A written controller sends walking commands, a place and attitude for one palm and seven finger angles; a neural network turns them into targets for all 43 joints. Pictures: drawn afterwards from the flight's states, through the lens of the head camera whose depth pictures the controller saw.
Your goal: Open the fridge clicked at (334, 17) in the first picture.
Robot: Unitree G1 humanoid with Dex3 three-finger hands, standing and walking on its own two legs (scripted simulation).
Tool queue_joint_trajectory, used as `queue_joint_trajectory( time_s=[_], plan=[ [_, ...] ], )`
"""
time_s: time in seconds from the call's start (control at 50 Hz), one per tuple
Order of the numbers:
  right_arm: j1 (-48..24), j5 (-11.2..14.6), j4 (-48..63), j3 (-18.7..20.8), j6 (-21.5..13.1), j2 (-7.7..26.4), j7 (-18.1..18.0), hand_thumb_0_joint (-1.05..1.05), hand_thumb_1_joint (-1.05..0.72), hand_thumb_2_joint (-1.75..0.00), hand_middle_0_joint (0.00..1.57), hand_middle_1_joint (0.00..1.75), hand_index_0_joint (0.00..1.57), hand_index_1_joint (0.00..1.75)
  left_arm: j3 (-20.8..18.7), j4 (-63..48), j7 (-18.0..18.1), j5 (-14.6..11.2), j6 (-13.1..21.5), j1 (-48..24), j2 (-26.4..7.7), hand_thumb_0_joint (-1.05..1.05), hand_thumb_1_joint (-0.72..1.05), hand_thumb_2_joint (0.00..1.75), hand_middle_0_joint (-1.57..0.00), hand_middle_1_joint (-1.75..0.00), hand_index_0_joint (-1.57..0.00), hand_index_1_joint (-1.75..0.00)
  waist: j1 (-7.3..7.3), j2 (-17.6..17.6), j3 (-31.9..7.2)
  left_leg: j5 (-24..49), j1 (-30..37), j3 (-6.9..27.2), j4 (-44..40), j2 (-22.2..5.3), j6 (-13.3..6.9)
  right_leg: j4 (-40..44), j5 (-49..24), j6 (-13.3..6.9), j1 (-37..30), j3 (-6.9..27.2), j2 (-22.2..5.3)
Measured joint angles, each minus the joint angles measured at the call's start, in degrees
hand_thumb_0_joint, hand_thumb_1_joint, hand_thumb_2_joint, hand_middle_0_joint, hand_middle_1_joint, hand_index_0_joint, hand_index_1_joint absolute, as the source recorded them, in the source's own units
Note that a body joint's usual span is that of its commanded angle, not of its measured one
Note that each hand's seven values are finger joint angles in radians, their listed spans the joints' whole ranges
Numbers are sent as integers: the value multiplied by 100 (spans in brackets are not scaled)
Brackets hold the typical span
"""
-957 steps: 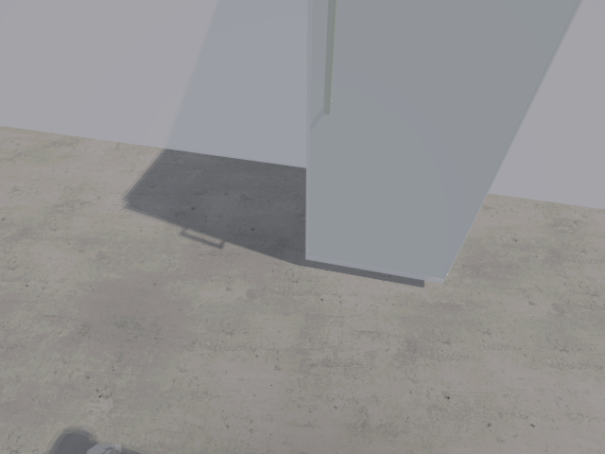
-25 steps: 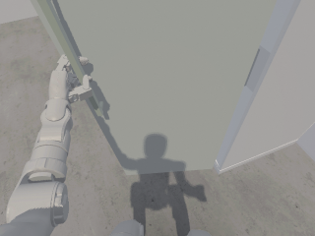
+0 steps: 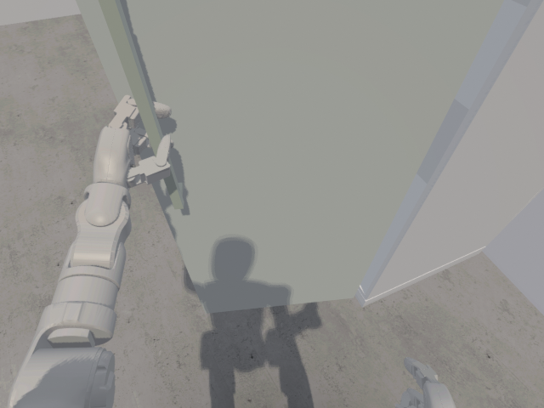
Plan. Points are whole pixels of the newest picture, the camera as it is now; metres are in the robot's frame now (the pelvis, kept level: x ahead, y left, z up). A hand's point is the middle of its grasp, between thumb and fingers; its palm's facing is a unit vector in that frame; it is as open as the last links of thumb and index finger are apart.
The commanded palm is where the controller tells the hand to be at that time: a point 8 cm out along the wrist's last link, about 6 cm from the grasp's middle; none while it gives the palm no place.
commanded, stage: stop walking and hold the door back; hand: left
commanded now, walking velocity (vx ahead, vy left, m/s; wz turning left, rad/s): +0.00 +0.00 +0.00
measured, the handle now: (154, 121) +0.48 +0.17 +0.17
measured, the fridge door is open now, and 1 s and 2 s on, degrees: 73 74 74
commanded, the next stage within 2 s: loosen the grip on the handle in 0.18 s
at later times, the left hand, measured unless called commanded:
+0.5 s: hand (155, 161) +0.42 +0.16 +0.15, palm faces +0.06 -0.97 -0.21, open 8.6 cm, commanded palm +0.39 +0.20 +0.15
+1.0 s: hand (159, 167) +0.42 +0.16 +0.14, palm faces +0.03 -0.97 -0.25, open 14.5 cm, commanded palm +0.39 +0.22 +0.14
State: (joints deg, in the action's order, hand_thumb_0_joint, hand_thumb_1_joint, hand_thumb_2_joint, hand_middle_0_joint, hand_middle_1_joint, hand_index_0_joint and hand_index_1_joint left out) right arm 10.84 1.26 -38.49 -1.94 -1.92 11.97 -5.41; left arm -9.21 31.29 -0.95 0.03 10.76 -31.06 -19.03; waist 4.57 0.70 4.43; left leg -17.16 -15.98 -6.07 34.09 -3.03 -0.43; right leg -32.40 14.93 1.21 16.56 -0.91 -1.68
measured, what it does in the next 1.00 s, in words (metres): stands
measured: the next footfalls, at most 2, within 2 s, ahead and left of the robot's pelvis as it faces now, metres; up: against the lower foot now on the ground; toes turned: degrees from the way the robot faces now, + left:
none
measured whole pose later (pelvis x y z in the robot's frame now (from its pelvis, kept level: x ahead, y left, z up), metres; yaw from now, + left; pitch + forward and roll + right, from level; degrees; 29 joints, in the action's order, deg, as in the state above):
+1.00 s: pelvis +0.00 -0.02 +0.00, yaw +1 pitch +5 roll +0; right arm 17.4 1.7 -38.0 0.1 -5.1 15.0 -2.0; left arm -10.6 41.2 -7.5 -1.0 19.0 -34.2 -20.2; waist 2.5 0.0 -1.7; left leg -16.2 -24.0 -4.5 35.2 -3.3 0.6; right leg -35.5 15.7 -0.2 25.0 -2.3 -1.4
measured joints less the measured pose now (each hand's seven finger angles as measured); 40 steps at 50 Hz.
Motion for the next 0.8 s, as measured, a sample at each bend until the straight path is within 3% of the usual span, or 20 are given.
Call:
queue_joint_trajectory(
  time_s=[0.16,0.28,0.3,0.34,0.38,0.42,0.5,0.6,0.7,0.8],
  plan=[
    [32,-31,123,-64,56,-37,-12,1,-91,-90,21,30,20,30,184,-137,95,-40,-21,87,70,-8,60,90,-41,-134,-28,-125,-113,-9,-86,64,-12,-111,-112,16,-81,153,-128,86,34,105,-10],
    [73,-12,36,0,120,73,-40,1,-91,-90,21,30,20,30,188,-157,118,-70,8,125,58,-8,60,88,-41,-135,-29,-125,-95,9,-107,63,-85,-89,-53,-17,-45,152,-153,63,76,84,18],
    [89,-37,22,100,74,64,-2,1,-91,-90,21,30,20,30,145,-90,28,70,-33,-32,52,-9,59,88,-41,-135,-29,-125,-163,-19,-5,73,-32,-102,-56,-33,-44,170,-172,56,26,97,36],
    [238,-21,-97,183,-155,22,152,1,-91,-90,21,30,20,30,113,546,-299,279,-82,-554,-13,-11,55,86,-42,-136,-30,-127,-210,-246,-178,225,-138,-88,-212,67,-56,83,-180,11,219,82,-53],
    [407,-1,-90,180,-300,77,272,1,-91,-90,21,30,20,30,-115,1034,-515,172,-228,-808,-8,-11,51,83,-43,-137,-33,-130,-158,-333,-426,323,-270,-35,-282,113,-21,45,-178,-21,374,31,-97],
    [529,-31,-7,212,-405,189,359,1,-91,-90,21,30,20,30,-199,1272,-481,89,-236,-824,-44,-10,46,78,-41,-135,-35,-132,-83,-262,-544,316,-334,-19,-240,98,-3,18,-179,-42,428,17,-85],
    [699,-41,63,266,-485,343,430,1,-91,-90,20,30,20,30,-272,1597,-284,111,270,-763,-113,-6,28,65,-42,-135,-32,-131,-9,-193,-645,230,-534,-28,-17,64,-1,-246,-87,-58,660,35,-64],
    [864,10,-26,257,-487,413,394,1,-91,-90,20,30,20,30,-174,1670,-263,127,806,-748,-202,-2,-9,44,-43,-136,-31,-130,-51,-213,-589,166,-746,35,195,16,41,-482,11,-108,867,-15,-27],
    [904,50,-132,227,-443,406,329,2,-91,-90,20,30,20,30,-144,1662,-459,43,882,-720,-282,-1,-36,30,-40,-133,-33,-129,-64,-185,-547,177,-806,93,178,-31,74,-435,3,-149,901,-70,24],
    [873,54,-105,226,-398,371,306,2,-91,-90,20,30,20,30,-179,1457,-627,-67,913,-589,-310,-1,-48,24,-39,-127,-32,-125,-84,-138,-527,184,-800,125,111,-57,108,-341,-8,-172,873,-103,54]
  ],
)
